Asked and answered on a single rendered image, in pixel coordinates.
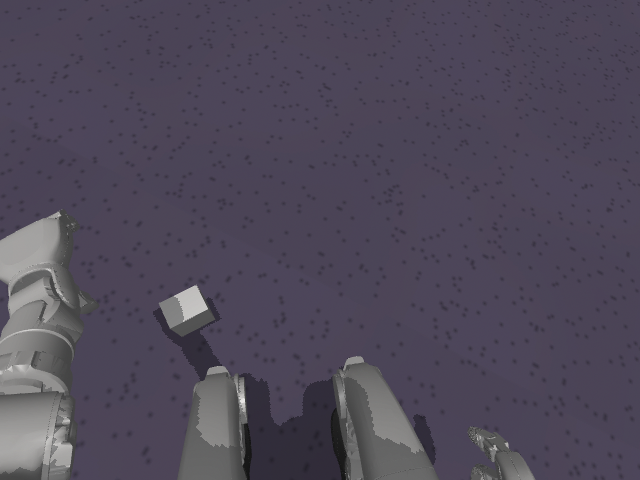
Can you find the left robot hand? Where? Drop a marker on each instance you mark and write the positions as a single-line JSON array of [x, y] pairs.
[[46, 241]]

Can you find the right robot foot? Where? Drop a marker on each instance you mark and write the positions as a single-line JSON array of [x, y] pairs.
[[338, 444]]

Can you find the right robot hand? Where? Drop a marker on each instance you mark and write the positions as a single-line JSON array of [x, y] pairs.
[[509, 465]]

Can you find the carton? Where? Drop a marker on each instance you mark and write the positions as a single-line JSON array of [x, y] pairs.
[[187, 311]]

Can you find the left robot arm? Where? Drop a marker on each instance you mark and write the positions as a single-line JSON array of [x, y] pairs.
[[38, 432]]

